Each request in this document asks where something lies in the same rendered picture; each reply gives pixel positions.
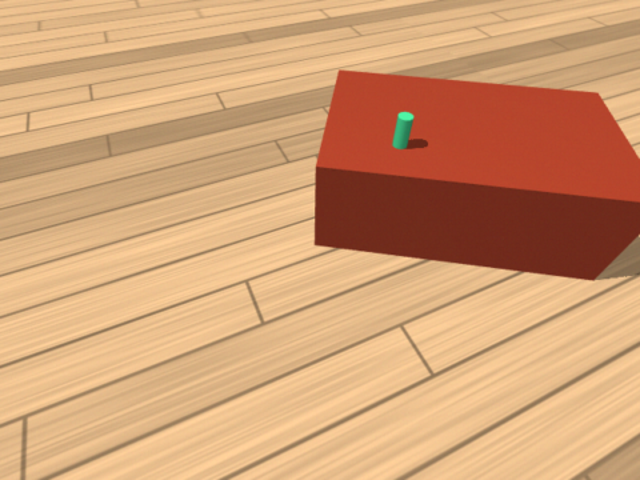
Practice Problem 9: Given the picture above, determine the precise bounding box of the can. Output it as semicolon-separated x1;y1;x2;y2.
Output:
392;112;414;149

